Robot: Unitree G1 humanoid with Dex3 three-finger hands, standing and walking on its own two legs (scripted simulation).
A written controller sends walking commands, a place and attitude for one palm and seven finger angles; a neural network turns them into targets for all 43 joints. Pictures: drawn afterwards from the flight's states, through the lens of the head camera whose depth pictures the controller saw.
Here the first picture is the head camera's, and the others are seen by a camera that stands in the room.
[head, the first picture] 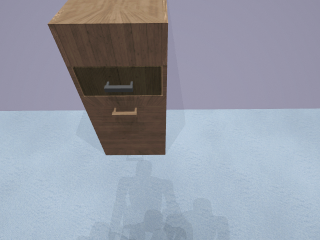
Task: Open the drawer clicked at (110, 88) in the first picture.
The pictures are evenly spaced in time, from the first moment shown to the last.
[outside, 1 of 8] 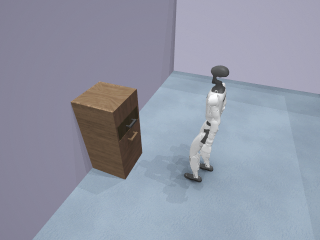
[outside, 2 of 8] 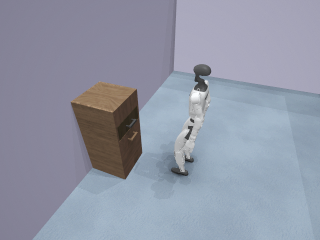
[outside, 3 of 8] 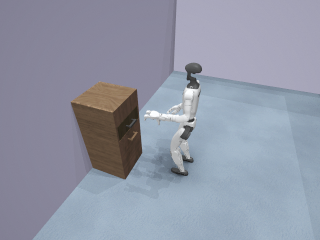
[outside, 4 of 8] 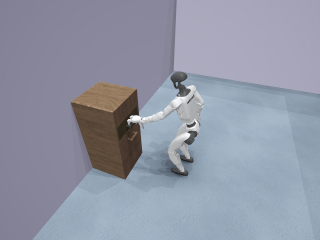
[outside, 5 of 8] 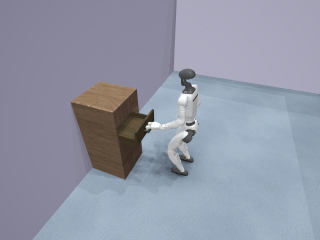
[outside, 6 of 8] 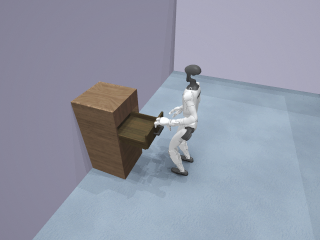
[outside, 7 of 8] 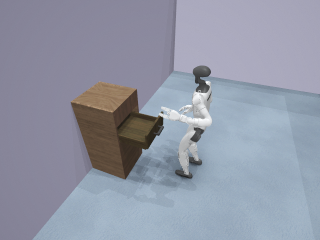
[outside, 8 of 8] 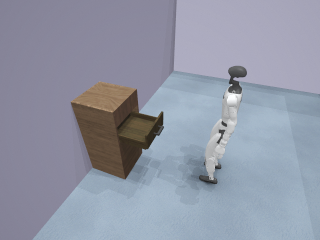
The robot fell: no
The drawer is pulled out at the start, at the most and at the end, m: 0.00 0.30 0.30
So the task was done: yes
